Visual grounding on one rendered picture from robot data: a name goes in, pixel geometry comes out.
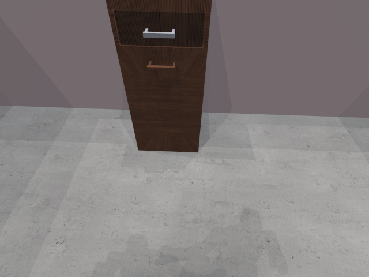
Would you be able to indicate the cabinet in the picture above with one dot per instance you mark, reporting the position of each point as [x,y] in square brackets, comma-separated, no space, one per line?
[165,106]

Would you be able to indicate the drawer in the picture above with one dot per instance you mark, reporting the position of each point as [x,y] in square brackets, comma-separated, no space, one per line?
[188,26]

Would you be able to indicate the handle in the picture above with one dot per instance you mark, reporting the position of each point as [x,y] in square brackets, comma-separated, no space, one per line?
[147,34]
[160,68]

